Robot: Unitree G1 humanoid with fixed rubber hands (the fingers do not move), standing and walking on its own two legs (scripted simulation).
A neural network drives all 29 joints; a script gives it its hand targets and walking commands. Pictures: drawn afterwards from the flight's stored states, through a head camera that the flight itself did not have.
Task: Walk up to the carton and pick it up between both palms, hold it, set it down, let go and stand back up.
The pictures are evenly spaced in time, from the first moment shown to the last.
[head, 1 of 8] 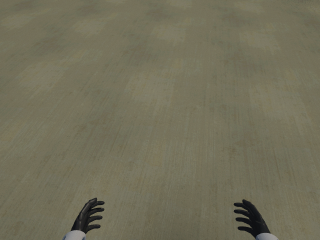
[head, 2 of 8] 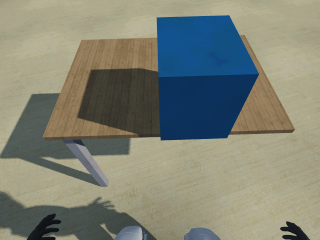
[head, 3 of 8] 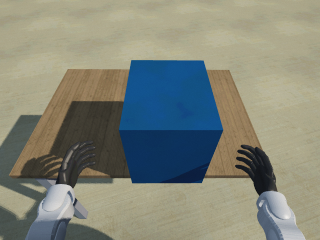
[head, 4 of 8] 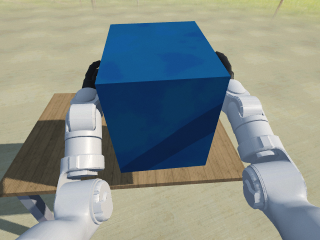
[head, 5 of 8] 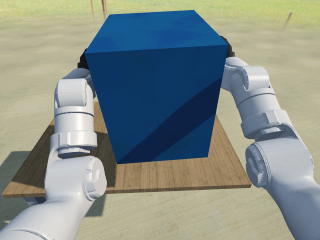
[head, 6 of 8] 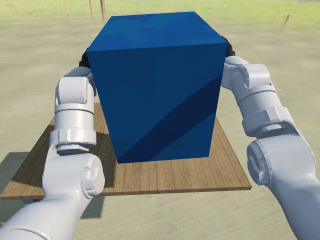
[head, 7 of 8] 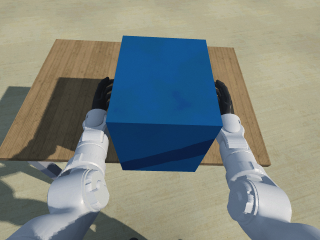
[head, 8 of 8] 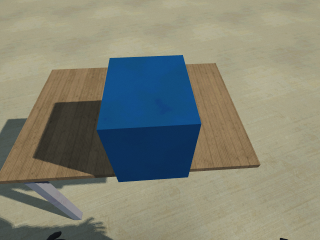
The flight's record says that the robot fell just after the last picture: no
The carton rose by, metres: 0.29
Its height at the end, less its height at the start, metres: +0.00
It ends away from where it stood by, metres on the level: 0.01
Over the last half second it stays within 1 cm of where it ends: yes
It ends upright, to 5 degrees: yes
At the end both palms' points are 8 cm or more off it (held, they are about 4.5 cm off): yes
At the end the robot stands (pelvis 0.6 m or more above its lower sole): yes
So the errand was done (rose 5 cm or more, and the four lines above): yes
